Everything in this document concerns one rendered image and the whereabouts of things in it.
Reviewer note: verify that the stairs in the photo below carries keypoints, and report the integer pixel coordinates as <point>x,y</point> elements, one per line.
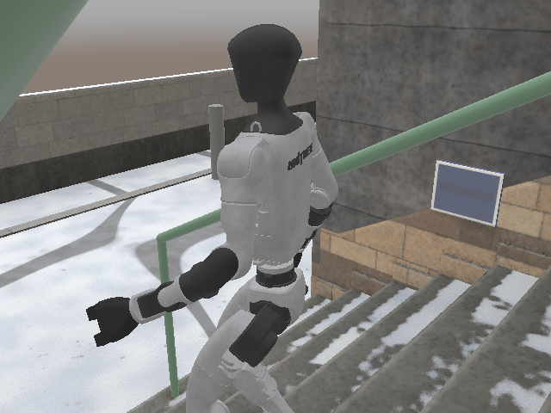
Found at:
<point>449,347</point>

